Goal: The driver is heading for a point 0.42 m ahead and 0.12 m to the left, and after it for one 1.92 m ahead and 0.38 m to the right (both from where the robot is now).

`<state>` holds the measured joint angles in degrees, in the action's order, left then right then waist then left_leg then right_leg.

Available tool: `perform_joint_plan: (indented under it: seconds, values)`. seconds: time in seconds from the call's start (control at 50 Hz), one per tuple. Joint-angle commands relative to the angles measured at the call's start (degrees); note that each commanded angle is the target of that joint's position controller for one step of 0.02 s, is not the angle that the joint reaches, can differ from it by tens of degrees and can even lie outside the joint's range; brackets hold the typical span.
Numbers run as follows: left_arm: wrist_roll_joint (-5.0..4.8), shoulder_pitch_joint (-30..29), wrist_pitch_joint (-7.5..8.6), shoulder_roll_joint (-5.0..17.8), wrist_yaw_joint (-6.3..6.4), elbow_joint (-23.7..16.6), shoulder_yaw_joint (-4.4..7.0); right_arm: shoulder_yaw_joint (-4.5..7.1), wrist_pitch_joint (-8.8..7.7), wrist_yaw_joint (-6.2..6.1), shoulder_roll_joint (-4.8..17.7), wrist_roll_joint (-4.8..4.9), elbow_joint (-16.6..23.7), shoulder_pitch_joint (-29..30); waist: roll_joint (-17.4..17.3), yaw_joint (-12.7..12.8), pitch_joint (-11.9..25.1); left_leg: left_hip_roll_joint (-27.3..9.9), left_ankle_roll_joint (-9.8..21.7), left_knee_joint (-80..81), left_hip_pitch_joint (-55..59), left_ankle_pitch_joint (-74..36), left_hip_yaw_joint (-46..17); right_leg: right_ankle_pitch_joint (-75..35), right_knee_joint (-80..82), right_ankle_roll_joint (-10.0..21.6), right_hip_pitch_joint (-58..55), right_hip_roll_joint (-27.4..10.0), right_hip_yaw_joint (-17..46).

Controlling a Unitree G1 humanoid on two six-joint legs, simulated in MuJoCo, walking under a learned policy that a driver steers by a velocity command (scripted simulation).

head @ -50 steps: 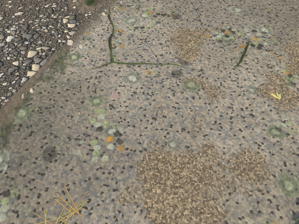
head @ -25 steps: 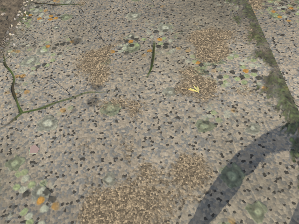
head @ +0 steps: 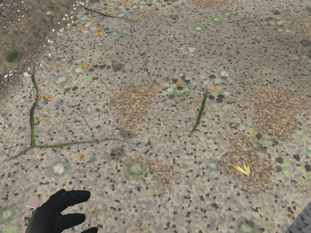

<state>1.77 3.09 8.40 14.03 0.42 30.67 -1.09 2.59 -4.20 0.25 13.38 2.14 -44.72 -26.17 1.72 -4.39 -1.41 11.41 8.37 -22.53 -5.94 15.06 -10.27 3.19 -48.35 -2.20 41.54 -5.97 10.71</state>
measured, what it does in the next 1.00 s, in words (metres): walks ahead: right foot, then left foot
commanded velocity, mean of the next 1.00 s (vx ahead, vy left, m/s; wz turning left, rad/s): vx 0.99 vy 0.00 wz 0.02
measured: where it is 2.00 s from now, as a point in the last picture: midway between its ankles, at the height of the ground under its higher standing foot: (157, 68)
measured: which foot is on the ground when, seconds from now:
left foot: down 0.00-0.14, up 0.16-0.58, down 0.60-1.00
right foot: up 0.00-0.12, down 0.14-0.62, up 0.64-1.00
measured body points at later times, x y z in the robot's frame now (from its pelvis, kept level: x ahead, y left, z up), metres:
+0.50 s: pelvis +0.41 -0.01 -0.01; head +0.42 +0.00 +0.44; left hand +0.22 +0.20 -0.14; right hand +0.74 -0.10 -0.04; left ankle +0.55 +0.20 -0.68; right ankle +0.31 -0.20 -0.74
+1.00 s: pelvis +0.82 +0.12 -0.03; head +0.83 +0.09 +0.42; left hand +1.03 +0.37 -0.08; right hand +0.83 -0.17 -0.17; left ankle +0.61 +0.23 -0.74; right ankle +1.04 +0.02 -0.69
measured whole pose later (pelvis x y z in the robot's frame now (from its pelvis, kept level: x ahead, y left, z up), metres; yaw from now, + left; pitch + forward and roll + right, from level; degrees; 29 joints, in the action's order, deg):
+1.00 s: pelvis +0.82 +0.12 -0.03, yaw +0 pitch -1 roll +4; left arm -2.0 6.1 1.3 17.2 -3.2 36.0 2.6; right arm 4.3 -5.1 -0.2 17.5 -0.3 -48.7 -22.1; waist 0.8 -3.8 -1.9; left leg -0.2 -4.5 -13.8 14.6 25.4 17.3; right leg -3.5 -48.9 5.0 44.8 -7.0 -4.4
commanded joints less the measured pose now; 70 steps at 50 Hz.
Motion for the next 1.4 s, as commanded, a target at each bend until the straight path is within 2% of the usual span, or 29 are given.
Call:
perform_joint_plan:
  seconds: [0.02, 0.1, 0.14, 0.16, 0.18, 0.2, 0.24, 0.34, 0.42, 0.5, 0.56, 0.6, 0.62, 0.64, 0.68, 0.72, 0.78, 0.94, 0.98, 1.04, 1.06, 1.08, 1.1, 1.12, 1.14, 1.16, 1.22, 1.3, 1.4]
  values:
    - [-1.68, -5.01, 0.26, 4.38, 0.25, -4.81, 2.04, 2.98, -0.84, -1.02, 10.80, 1.37, 4.84, 4.69, -4.94, 0.42, -2.67, -7.89, 5.45, 10.10, -26.10, 2.97, -12.05, -11.80, 13.35, -2.86, -26.08, 6.93, -7.28]
    - [-4.37, -3.19, 0.94, 9.41, 0.39, -4.48, 5.00, 3.09, 0.42, -1.38, 9.50, 1.02, 3.84, 3.45, -8.41, 2.16, 0.72, -11.26, 2.35, -2.59, -7.19, -4.53, -18.00, -3.01, 21.97, -1.83, -25.90, 6.88, -3.85]
    - [-4.44, 18.57, 0.95, 13.15, 0.79, -1.12, 7.36, 1.90, 0.86, -0.29, 7.03, -1.60, 5.99, 6.75, -7.71, 13.94, 16.17, -9.24, -2.00, -29.21, -12.32, -15.51, -12.53, 6.97, 15.29, 3.22, -51.46, 0.02, -1.12]
    - [-1.70, 25.51, 0.38, 18.29, 0.60, 0.55, 8.13, -0.51, 0.28, 0.13, -1.66, -0.76, 7.98, -3.12, 15.82, 9.36, 27.36, -2.64, -4.53, -51.37, -31.09, 16.58, -5.44, 26.86, 22.00, 12.46, -73.44, -16.04, 28.68]
    - [-1.90, 25.12, 0.08, 17.30, -0.59, 1.87, 8.28, -1.28, -0.06, -0.18, 2.07, 2.69, 9.46, -2.91, 27.05, 9.22, 26.97, -8.51, -4.71, -62.48, -43.52, 14.35, -1.39, 50.54, 30.80, 15.34, -73.23, -21.60, 48.96]
    - [-1.90, 21.43, -0.52, 11.77, -0.09, 0.35, 7.45, -0.13, 0.48, -0.67, 7.06, 2.40, 8.94, 4.04, 16.28, 11.70, 16.17, -11.44, -5.16, -65.32, -47.37, 8.11, 0.74, 48.43, 32.23, 12.77, -65.53, -17.78, 40.18]
    - [-0.90, 19.51, -1.60, 9.50, 0.25, 2.67, 6.67, 0.57, 0.79, -0.17, 8.63, -0.91, 11.09, 14.61, -0.20, 11.93, 4.26, -15.17, -4.84, -61.06, -45.03, 3.07, 3.51, 23.43, 31.44, 9.52, -50.63, -12.14, 19.35]
    - [-2.20, 17.20, -0.92, 4.46, -1.05, 8.67, 5.04, -0.54, 2.65, 1.22, 2.48, 0.34, 13.50, 15.27, 2.30, 5.38, -2.95, -18.69, -4.23, -54.00, -41.41, 1.04, 2.56, 9.96, 36.87, 10.74, -35.53, -8.17, 3.29]
    - [-2.50, 17.37, -0.72, 9.09, -0.90, 10.85, 5.82, -1.27, 0.93, 2.15, 4.26, -1.19, 14.83, 20.99, -0.83, 2.88, -7.81, -18.27, -4.84, -35.76, -43.02, -10.80, 4.53, 5.11, 42.51, 13.18, -32.95, -7.64, -1.76]
    - [-3.92, 23.48, -1.10, 12.28, -0.45, 13.43, 6.15, -1.59, -1.89, 3.93, 4.64, -1.30, 17.22, 31.97, -1.73, 6.97, -9.43, -15.37, -5.80, -17.79, -29.42, -19.23, 9.32, -1.67, 46.91, 12.75, -33.21, -7.92, -4.97]
    - [-3.19, 25.85, -2.53, 14.39, -0.23, 15.53, 5.88, 0.80, -2.64, 3.39, 9.44, -0.74, 17.07, 27.80, 5.29, 3.06, -2.39, -10.52, -4.46, -11.79, -17.12, -12.15, 11.01, -30.66, 35.09, 10.33, -42.05, -8.69, -6.07]
    - [-1.92, 24.20, -3.15, 14.62, 0.09, 15.65, 5.29, 3.67, -1.54, 1.48, 14.04, -0.43, 12.70, 7.12, 9.01, -9.44, 10.03, -11.80, -3.01, -14.62, 13.80, -8.56, 10.12, -35.87, 7.72, 6.95, -28.07, -5.08, -8.44]
    - [-0.41, 27.60, -2.61, 5.79, 0.12, 13.20, 3.12, 4.88, -0.92, 0.20, 19.82, -1.99, 10.35, -2.37, -4.75, -8.14, 21.19, -27.43, -0.61, -14.34, 33.74, 6.18, -10.70, -0.07, -16.15, 4.76, -10.95, 1.58, -7.83]
    - [-4.25, 33.39, -1.32, 1.12, 0.09, 12.45, 1.69, 4.22, -1.38, 1.09, 19.63, -3.38, 9.90, -3.45, -19.62, -4.10, 33.48, -35.60, 4.59, 0.80, 36.80, 29.38, -37.86, 23.33, -30.46, 5.12, -4.28, 5.64, -0.46]
    - [-6.95, 19.78, -1.53, 6.44, 0.73, 9.60, 3.61, 2.45, -1.70, 1.33, 11.37, -1.87, 7.41, 1.44, -11.19, -4.08, 11.43, -33.02, 1.54, 6.69, 21.55, 24.56, -26.96, 17.26, -36.47, 4.89, 7.65, 1.30, -3.04]
    - [-4.42, 17.86, -2.92, 5.09, 0.58, 9.42, 3.96, 1.76, -2.29, 1.45, 7.16, -3.44, 5.56, 7.64, -7.24, 1.53, 4.47, -29.64, 1.01, 7.43, 5.39, 8.21, -12.31, 11.17, -31.66, 4.92, 2.10, -3.49, -3.51]
    - [-5.09, 18.16, -6.79, 2.00, -0.62, 9.07, 3.98, 1.50, -2.74, 1.25, 3.53, -2.56, 3.62, 14.15, -9.06, 6.17, -1.28, -28.50, -0.13, 12.14, -4.88, -1.16, 1.95, 12.50, -28.42, 4.46, -0.90, -6.42, -3.54]
    - [-3.42, 4.64, -6.90, 4.68, -3.60, 3.68, 3.86, 3.30, -2.92, -0.86, 12.13, -2.53, 2.15, 13.70, 0.19, 5.42, -8.17, -24.45, -3.27, 17.53, -1.24, -14.50, 24.40, -10.95, -2.91, 6.48, -2.50, -3.34, -12.74]
    - [-3.81, 4.34, -6.64, 6.79, -4.40, 2.98, 4.71, 4.08, -2.01, -0.77, 15.86, -2.34, 2.25, 13.31, -1.72, 6.37, -6.13, -24.99, -4.16, 12.74, 5.30, -37.90, 26.23, -9.47, 1.60, 8.35, -7.99, 0.68, -17.83]
    - [-4.98, 22.31, -8.13, 14.37, -3.88, 6.01, 8.40, 5.24, 0.45, -0.65, 19.98, -1.03, 3.57, 15.15, -8.23, 16.88, 4.78, -26.59, -4.16, -15.69, 7.24, -73.45, 25.69, 4.91, -0.34, 12.25, -30.35, 8.35, -22.11]
    - [-4.95, 34.87, -8.79, 18.41, -2.90, 9.71, 10.77, 4.63, 0.16, -0.50, 18.17, -0.84, 3.92, 17.07, -5.50, 22.82, 9.69, -24.19, -5.65, -35.16, -3.74, -65.72, 24.25, 3.79, 4.03, 14.60, -49.62, 9.33, -17.82]
    - [-4.97, 32.37, -9.34, 21.14, -2.23, 11.12, 11.24, 1.58, -1.82, -0.07, 7.02, -1.55, 5.32, 17.61, 17.74, 17.70, 1.27, -9.00, -8.72, -66.37, -22.21, 4.78, 22.45, -1.66, 10.53, 19.12, -53.11, 5.10, -4.49]
    - [-2.79, 25.01, -6.97, 20.22, -3.01, 6.55, 8.61, -0.67, -4.84, 0.61, 2.01, -0.90, 10.45, 7.12, 25.90, 4.88, 14.69, -4.29, -8.25, -77.50, -40.79, 19.57, 5.85, 24.84, 25.53, 30.94, -63.28, -5.96, 35.20]
    - [-2.56, 24.08, -5.60, 13.90, -3.53, 3.95, 7.86, 0.17, -6.61, 0.92, 9.82, -0.19, 11.55, 15.58, 11.48, 9.81, 14.82, -8.28, -4.77, -72.08, -41.09, 11.62, 0.10, 38.39, 35.41, 26.47, -59.60, -8.33, 42.60]
    - [-1.94, 24.42, -4.04, 13.07, -3.97, 5.13, 7.71, 0.78, -6.80, 0.69, 10.94, 1.10, 13.11, 21.43, 2.13, 8.59, 5.72, -9.41, -3.76, -65.59, -41.97, 8.06, 1.75, 38.38, 38.30, 23.66, -50.43, -7.94, 41.23]
    - [-1.99, 21.63, -2.90, 12.04, -4.25, 5.12, 7.35, 0.44, -6.23, -0.12, 9.75, -0.36, 12.20, 21.25, -6.29, 5.71, 4.39, -12.45, -3.73, -59.36, -37.80, 5.05, 0.80, 34.98, 36.72, 21.71, -43.39, -6.76, 37.50]
    - [-2.24, 14.38, -2.58, 11.14, -2.56, 3.43, 6.85, 1.10, -3.57, -0.31, 9.59, -2.28, 10.56, 18.21, -4.45, 1.31, -0.08, -15.19, -7.09, -47.86, -28.68, 1.62, -0.15, 22.10, 35.51, 21.24, -27.94, 0.27, 23.55]
    - [-3.60, 18.09, -3.25, 8.92, 0.16, 5.22, 6.05, 0.18, -2.77, -0.63, 6.04, -3.43, 13.89, 29.64, -3.46, 5.95, -4.51, -13.71, -11.61, -26.84, -27.35, -10.10, 4.10, 9.85, 36.32, 19.65, -21.81, 5.03, 13.19]
    - [-4.23, 19.94, -4.34, 9.62, 0.58, 7.73, 6.84, 1.07, -3.77, 0.54, 5.90, -1.20, 17.02, 35.97, 2.48, 10.10, -2.48, -9.30, -13.23, -8.42, -15.74, -22.67, 5.04, 13.85, 32.95, 14.84, -20.78, 6.50, 13.40]
Velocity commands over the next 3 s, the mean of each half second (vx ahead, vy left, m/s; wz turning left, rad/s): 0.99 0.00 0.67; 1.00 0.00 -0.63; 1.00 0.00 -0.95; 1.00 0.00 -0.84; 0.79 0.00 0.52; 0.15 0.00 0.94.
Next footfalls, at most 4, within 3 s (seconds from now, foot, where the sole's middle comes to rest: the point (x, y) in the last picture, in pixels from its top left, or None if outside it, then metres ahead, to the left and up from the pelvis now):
0.14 right None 0.35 -0.19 -0.78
0.60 left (95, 203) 0.65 0.24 -0.78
1.06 right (136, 125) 1.09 0.04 -0.78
1.52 left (124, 72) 1.52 0.11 -0.78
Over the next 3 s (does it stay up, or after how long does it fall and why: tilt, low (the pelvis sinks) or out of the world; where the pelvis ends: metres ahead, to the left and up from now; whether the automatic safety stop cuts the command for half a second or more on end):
stays up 1.95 -0.67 -0.01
